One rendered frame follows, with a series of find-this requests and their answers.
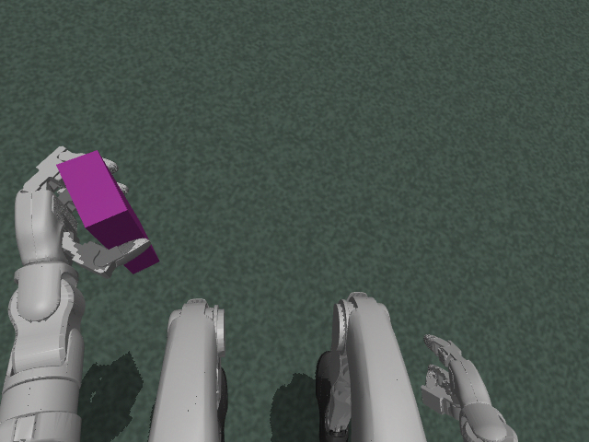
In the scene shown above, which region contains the right robot hand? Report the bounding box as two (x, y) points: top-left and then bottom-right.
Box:
(421, 334), (492, 421)

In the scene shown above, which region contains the left robot hand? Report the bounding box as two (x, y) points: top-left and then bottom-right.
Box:
(15, 146), (151, 279)

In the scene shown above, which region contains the right robot arm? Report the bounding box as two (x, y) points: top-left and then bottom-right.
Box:
(459, 403), (518, 442)

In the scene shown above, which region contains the right robot foot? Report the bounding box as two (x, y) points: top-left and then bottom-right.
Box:
(316, 351), (349, 442)

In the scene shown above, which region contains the carton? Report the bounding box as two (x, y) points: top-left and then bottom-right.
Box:
(56, 150), (160, 274)

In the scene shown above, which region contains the left robot arm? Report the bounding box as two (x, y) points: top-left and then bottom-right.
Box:
(0, 261), (86, 442)

